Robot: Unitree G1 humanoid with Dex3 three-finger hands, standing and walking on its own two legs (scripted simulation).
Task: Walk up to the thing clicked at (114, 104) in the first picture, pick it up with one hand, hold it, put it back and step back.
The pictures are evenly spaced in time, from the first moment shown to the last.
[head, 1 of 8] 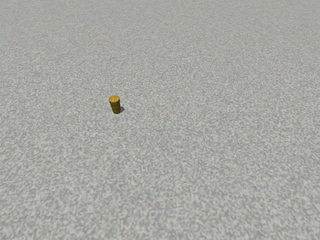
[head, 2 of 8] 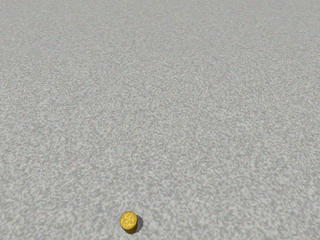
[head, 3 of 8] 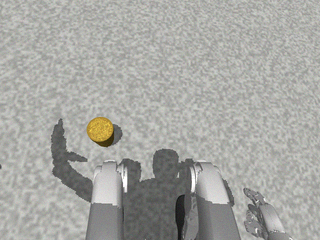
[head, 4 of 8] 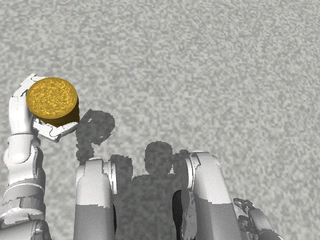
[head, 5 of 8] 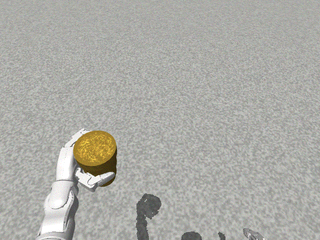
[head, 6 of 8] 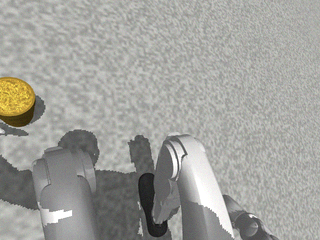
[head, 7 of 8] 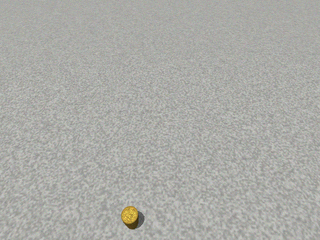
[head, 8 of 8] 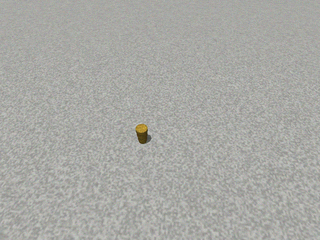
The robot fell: no
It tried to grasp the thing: yes
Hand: left
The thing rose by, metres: 0.69
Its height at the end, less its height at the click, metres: +0.00
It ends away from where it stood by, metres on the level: 0.02
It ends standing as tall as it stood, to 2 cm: yes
